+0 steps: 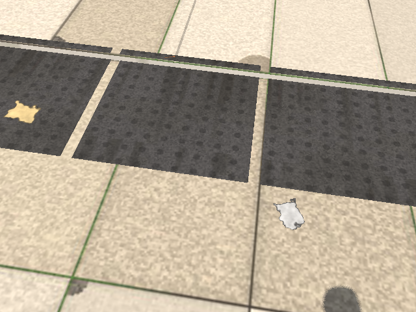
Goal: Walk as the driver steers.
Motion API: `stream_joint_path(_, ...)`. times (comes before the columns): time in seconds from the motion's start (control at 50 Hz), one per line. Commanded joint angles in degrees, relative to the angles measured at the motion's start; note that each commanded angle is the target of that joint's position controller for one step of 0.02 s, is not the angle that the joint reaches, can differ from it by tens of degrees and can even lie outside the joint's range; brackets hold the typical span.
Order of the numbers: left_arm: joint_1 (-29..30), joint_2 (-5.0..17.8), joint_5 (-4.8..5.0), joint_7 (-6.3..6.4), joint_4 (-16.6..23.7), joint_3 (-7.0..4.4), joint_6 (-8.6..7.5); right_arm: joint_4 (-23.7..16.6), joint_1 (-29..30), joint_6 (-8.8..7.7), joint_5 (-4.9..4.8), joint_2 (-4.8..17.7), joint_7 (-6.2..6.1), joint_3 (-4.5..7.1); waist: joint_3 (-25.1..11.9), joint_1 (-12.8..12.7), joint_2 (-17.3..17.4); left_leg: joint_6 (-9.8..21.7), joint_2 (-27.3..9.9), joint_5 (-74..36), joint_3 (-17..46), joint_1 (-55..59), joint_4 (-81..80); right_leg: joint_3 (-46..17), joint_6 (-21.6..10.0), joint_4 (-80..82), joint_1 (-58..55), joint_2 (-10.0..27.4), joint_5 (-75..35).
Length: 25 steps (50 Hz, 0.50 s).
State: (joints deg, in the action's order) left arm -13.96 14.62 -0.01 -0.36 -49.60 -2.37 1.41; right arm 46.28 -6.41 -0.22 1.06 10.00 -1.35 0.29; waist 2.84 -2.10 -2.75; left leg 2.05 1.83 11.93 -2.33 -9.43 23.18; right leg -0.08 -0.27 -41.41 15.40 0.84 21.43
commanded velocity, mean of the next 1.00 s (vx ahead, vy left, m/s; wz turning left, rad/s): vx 0.37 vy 0.00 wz -0.28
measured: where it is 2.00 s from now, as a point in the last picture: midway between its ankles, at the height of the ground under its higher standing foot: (268, 202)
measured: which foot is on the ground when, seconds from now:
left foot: down 0.00-0.14, up 0.16-0.62, down 0.64-1.00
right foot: up 0.00-0.12, down 0.14-0.62, up 0.64-1.00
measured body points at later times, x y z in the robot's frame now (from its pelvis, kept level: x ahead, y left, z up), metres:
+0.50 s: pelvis +0.10 +0.00 +0.00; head +0.12 -0.02 +0.45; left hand +0.12 +0.28 -0.13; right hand +0.23 -0.30 -0.11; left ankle +0.25 +0.12 -0.72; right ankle -0.04 -0.07 -0.74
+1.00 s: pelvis +0.39 +0.00 -0.04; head +0.43 -0.01 +0.40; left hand +0.63 +0.16 -0.17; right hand +0.24 -0.20 -0.18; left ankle +0.29 +0.10 -0.78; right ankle +0.51 -0.14 -0.74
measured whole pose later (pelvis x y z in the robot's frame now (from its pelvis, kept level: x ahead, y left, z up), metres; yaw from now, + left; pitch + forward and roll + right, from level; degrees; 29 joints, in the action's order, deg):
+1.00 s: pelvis +0.39 +0.00 -0.04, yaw -18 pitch +1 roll +1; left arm -1.7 13.2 -1.7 -2.6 -49.2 -1.0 -2.3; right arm 58.9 -27.4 -5.0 0.6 10.1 0.0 0.7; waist 4.0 3.1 -2.3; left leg 4.8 5.6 16.7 -0.4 5.8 9.9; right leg 3.9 -3.1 -41.1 35.9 1.6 4.1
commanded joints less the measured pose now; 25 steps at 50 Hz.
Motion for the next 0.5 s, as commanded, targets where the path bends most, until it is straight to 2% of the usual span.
stream_joint_path(0.02,-0.8,4.7,-0.17,0.59,2.2,-1.39,-0.36,-1.4,-0.6,-0.17,-0.19,11.2,-0.67,3.51,-4.4,2.1,9.8,8.4,-15.0,-28.9,6.7,5.2,-1.9,1.1,-0.5,-1.1,2.6,-0.4,1.3)
stream_joint_path(0.04,-1.8,4.2,-0.46,0.64,2.3,-1.24,-0.17,-1.4,-0.6,0.25,0.00,11.3,-0.68,3.77,-5.2,1.9,10.0,8.6,-16.4,-22.1,7.6,4.9,-2.4,1.9,-1.4,0.1,2.2,-0.2,3.2)
stream_joint_path(0.08,-2.7,3.9,-1.11,-0.18,2.0,-1.29,0.20,-1.3,-0.5,1.00,0.43,12.3,-0.24,4.68,-4.0,1.5,9.7,8.5,-16.4,4.8,8.7,-1.3,-4.8,4.2,-3.6,3.7,-2.3,-0.9,3.0)
stream_joint_path(0.1,-4.8,3.6,-1.33,-0.84,1.2,-1.48,0.32,-1.7,1.6,1.24,0.49,12.1,0.07,4.85,-2.1,-0.1,8.6,7.5,-15.4,14.1,8.3,-6.9,-4.7,4.8,-5.0,7.6,-7.0,-1.9,2.7)
stream_joint_path(0.12,-9.5,4.0,-1.51,-1.34,-0.8,-1.95,0.27,-2.4,4.3,1.34,0.54,11.0,0.26,4.81,0.0,-2.5,6.0,5.8,-13.0,18.9,6.4,-13.0,-0.4,3.0,-6.8,12.3,-12.3,-2.5,4.0)
stream_joint_path(0.14,-16.4,6.5,-1.99,-1.23,-2.9,-2.73,-0.34,-3.7,7.1,1.35,0.40,8.0,0.46,4.20,1.7,-5.3,-5.3,2.5,-6.4,20.9,-0.5,-22.1,17.0,-13.5,-10.6,23.6,-16.4,5.8,13.9)
stream_joint_path(0.16,-16.8,12.3,-0.88,-0.95,-2.0,-3.90,-1.20,-7.8,11.6,0.97,0.09,7.1,0.67,3.51,5.3,-5.1,-13.2,0.2,2.1,19.8,-0.1,-32.1,26.3,-38.7,-16.9,34.3,-12.0,16.7,21.6)
stream_joint_path(0.18,-11.3,11.7,-1.18,-0.18,-0.5,-3.96,-1.66,-7.5,11.1,0.02,-0.20,9.3,0.64,3.71,8.5,-2.3,-9.1,0.0,-2.6,14.4,5.1,-32.4,30.0,-40.1,-19.1,38.3,-7.4,18.9,24.2)
stream_joint_path(0.2,-7.1,9.5,-0.79,0.19,0.6,-3.46,-2.40,-6.4,10.3,-0.85,-1.18,11.4,1.04,4.32,8.8,-0.2,-4.2,-0.8,-4.6,6.5,6.3,-30.8,29.2,-34.8,-17.6,37.3,-6.5,16.3,18.9)
stream_joint_path(0.22,-5.6,8.8,-0.64,0.40,0.9,-3.41,-3.04,-4.9,8.8,-1.54,-0.92,11.9,1.45,4.58,7.1,0.7,-1.0,-1.7,-5.1,2.8,6.0,-29.4,28.0,-29.8,-16.0,36.2,-8.8,13.5,10.1)
stream_joint_path(0.24,-5.9,8.4,-0.51,0.58,0.8,-3.41,-3.76,-3.7,7.7,-1.83,0.24,12.0,1.81,4.76,5.0,0.5,0.1,-2.5,-5.1,0.1,5.5,-28.4,27.8,-25.7,-15.2,34.9,-11.6,11.5,1.1)
stream_joint_path(0.26,-6.8,7.8,-0.53,0.50,0.4,-3.31,-4.35,-2.8,6.6,-1.80,0.91,11.5,2.19,4.69,2.5,0.4,0.6,-3.1,-4.9,-1.9,5.2,-27.3,27.7,-22.3,-14.9,33.6,-13.6,9.9,-5.6)
stream_joint_path(0.3,-9.7,7.6,-0.25,0.26,-0.6,-3.49,-4.94,-2.7,6.8,-1.49,0.86,10.4,2.54,4.50,0.5,-0.2,0.9,-3.8,-4.6,-4.2,4.8,-27.7,26.6,-20.0,-14.7,32.3,-16.2,8.8,-10.4)
stream_joint_path(0.42,-13.7,8.6,-0.86,0.52,-1.6,-4.03,-4.33,-4.5,12.0,-0.95,0.60,9.7,3.22,3.88,2.6,-3.2,-2.0,-6.4,-4.5,-8.1,4.6,-28.5,15.6,-19.4,-14.0,31.3,-14.8,7.3,-7.3)
stream_joint_path(0.5,-13.6,8.9,-1.22,0.93,-2.0,-3.99,-4.99,-5.7,13.7,-1.64,0.52,9.4,3.56,3.36,3.3,-4.0,-3.0,-4.8,-4.9,-11.1,4.2,-21.8,6.8,-18.2,-11.6,28.6,-12.4,7.1,-10.5)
